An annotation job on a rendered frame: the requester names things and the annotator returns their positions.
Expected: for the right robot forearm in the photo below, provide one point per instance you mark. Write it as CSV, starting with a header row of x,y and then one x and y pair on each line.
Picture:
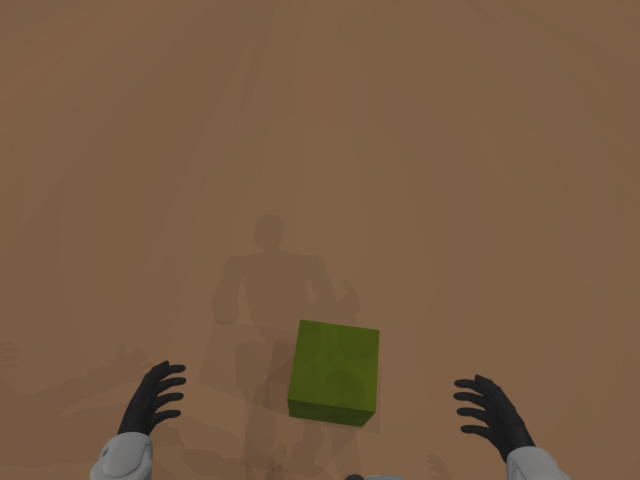
x,y
533,463

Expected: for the left robot forearm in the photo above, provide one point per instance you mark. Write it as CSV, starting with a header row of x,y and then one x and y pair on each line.
x,y
127,456

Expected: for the carton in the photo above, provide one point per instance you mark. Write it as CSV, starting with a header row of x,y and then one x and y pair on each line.
x,y
334,373

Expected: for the right robot hand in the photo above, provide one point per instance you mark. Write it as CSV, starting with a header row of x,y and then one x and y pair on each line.
x,y
507,430

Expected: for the left robot hand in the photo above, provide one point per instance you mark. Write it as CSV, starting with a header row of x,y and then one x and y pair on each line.
x,y
139,415

